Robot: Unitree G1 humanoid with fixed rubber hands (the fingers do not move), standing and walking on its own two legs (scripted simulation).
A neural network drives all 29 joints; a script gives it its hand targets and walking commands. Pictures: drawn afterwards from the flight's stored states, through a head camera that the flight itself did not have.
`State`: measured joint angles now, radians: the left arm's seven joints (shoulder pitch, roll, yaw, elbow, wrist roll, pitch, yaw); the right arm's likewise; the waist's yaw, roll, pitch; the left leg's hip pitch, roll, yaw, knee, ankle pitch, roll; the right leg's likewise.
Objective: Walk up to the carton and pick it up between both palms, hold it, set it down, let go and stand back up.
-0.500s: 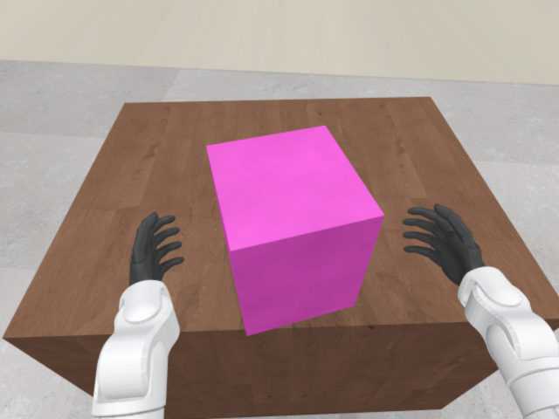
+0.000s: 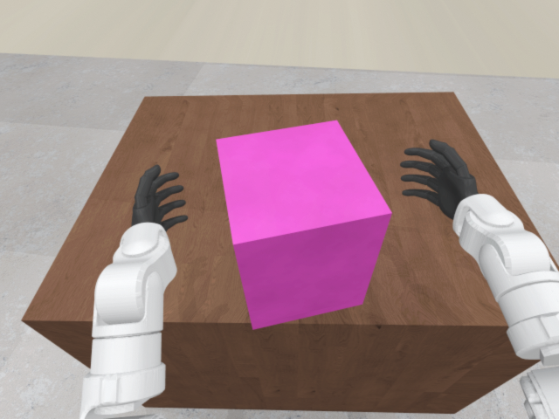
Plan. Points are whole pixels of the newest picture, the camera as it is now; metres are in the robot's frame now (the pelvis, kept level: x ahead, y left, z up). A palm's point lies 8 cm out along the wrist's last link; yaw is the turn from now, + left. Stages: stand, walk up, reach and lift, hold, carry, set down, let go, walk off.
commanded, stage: reach and lift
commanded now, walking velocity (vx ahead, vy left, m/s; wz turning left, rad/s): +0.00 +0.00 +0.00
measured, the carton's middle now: (293, 227) +0.42 +0.05 +0.02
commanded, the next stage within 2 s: none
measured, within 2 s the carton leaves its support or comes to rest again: neither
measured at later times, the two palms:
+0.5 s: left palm (144, 184) +0.36 +0.24 +0.17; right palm (436, 140) +0.48 -0.14 +0.18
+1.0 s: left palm (160, 223) +0.36 +0.25 +0.08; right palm (403, 181) +0.48 -0.12 +0.09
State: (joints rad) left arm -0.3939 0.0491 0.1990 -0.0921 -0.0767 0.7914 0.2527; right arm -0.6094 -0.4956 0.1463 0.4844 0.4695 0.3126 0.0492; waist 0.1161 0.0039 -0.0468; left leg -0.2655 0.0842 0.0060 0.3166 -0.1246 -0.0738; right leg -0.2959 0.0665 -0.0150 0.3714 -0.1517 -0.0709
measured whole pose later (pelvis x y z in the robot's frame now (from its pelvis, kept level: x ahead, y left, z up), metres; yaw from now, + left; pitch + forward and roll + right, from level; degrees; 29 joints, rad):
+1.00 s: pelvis +0.01 +0.01 +0.00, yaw +1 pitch +11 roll +0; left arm -0.53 0.00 0.21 0.36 -0.02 0.38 0.21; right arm -0.82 -0.40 0.11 0.91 0.34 0.05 0.08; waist 0.18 0.04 -0.08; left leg -0.41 0.08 -0.02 0.36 -0.15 -0.07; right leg -0.39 0.06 -0.03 0.34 -0.14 -0.05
